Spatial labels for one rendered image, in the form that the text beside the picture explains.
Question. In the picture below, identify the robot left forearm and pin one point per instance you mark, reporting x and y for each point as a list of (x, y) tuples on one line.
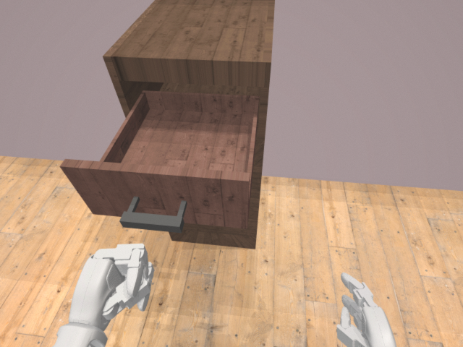
[(80, 335)]

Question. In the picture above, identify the right robot hand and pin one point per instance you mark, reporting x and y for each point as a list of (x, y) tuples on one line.
[(371, 321)]

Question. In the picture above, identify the drawer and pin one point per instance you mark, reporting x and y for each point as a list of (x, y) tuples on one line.
[(196, 147)]

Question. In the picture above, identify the cabinet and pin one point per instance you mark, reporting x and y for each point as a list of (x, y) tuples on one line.
[(201, 46)]

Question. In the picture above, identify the left robot hand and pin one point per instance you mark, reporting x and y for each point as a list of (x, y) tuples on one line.
[(124, 269)]

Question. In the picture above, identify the handle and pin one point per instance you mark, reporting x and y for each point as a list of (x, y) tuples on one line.
[(154, 222)]

